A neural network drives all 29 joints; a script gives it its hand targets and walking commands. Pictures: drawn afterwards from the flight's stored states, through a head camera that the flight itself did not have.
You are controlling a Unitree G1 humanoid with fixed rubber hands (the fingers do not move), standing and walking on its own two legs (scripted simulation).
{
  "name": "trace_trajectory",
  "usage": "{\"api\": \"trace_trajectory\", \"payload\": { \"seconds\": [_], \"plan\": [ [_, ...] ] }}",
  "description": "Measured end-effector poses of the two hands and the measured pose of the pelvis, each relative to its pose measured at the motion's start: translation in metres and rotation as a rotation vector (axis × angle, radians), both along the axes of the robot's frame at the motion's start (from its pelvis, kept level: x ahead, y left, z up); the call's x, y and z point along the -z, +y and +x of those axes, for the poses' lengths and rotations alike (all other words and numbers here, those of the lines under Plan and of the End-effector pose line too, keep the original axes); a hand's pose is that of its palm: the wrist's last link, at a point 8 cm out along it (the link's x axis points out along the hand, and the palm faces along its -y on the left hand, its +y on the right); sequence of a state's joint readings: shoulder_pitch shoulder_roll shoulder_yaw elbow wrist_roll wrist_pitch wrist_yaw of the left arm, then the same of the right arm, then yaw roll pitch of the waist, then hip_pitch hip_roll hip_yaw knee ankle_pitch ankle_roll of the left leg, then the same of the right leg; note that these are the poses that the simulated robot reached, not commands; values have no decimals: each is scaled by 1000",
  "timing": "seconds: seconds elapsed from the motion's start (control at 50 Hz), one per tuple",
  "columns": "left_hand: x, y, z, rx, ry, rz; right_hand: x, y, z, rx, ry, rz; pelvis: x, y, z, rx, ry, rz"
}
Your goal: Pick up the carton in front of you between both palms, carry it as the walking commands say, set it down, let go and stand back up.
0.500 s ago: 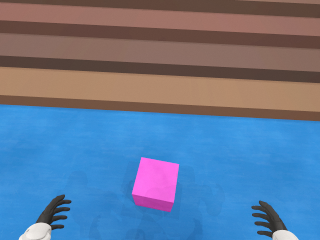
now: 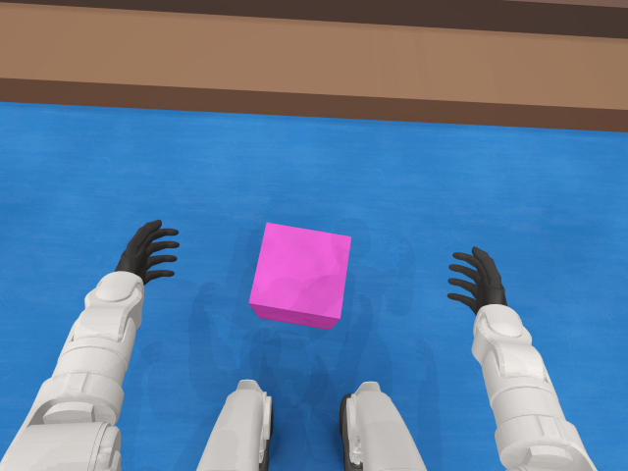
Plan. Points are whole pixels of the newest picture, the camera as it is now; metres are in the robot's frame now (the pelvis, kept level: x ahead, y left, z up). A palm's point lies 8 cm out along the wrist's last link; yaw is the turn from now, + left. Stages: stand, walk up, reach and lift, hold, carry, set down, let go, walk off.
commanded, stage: reach and lift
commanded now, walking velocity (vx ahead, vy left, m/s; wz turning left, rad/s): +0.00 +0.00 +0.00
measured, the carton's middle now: (301, 280) +0.47 +0.01 -0.57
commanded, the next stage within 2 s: none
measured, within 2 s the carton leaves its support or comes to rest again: neither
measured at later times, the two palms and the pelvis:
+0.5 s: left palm (192, 193) +0.51 +0.20 -0.15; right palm (422, 233) +0.45 -0.18 -0.15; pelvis -0.04 +0.01 -0.05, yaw +0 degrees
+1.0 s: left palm (219, 252) +0.49 +0.20 -0.40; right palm (391, 276) +0.44 -0.19 -0.39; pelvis -0.06 +0.00 -0.24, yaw -3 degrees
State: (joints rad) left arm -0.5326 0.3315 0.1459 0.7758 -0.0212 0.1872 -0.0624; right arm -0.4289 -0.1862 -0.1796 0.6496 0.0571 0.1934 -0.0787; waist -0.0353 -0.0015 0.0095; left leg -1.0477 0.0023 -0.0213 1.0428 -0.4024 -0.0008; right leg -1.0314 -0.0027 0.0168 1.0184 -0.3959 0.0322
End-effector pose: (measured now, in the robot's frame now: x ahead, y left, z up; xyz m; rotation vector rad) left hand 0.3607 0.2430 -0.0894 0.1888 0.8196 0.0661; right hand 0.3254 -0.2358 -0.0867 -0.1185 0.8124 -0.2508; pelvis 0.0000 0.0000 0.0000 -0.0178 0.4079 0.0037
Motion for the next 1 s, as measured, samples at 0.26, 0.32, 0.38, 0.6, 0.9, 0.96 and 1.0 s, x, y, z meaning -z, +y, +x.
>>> {"api": "trace_trajectory", "payload": {
  "seconds": [0.26, 0.32, 0.38, 0.6, 0.9, 0.96, 1.0],
  "plan": [
    [24, -26, 94, 40, -92, -72, 28, 34, 78, 56, -114, 56, 35, 8, -50, -6, 181, -10],
    [29, -34, 117, 51, -115, -92, 35, 43, 98, 62, -137, 69, 43, 9, -54, -8, 223, -14],
    [37, -40, 136, 62, -136, -104, 44, 50, 114, 64, -157, 73, 48, 10, -54, -10, 265, -18],
    [98, -47, 151, 49, -132, -107, 102, 56, 128, 66, -154, 75, 65, 10, -28, -4, 426, -26],
    [269, -44, 127, 4, -122, -79, 267, 50, 115, 40, -121, 75, 194, -1, -44, 13, 491, -30],
    [293, -44, 127, 4, -134, -80, 291, 50, 115, 38, -127, 76, 222, -2, -54, 15, 457, -32],
    [307, -45, 128, 4, -136, -83, 306, 50, 115, 39, -127, 79, 237, -2, -61, 16, 431, -33]
  ]
}}
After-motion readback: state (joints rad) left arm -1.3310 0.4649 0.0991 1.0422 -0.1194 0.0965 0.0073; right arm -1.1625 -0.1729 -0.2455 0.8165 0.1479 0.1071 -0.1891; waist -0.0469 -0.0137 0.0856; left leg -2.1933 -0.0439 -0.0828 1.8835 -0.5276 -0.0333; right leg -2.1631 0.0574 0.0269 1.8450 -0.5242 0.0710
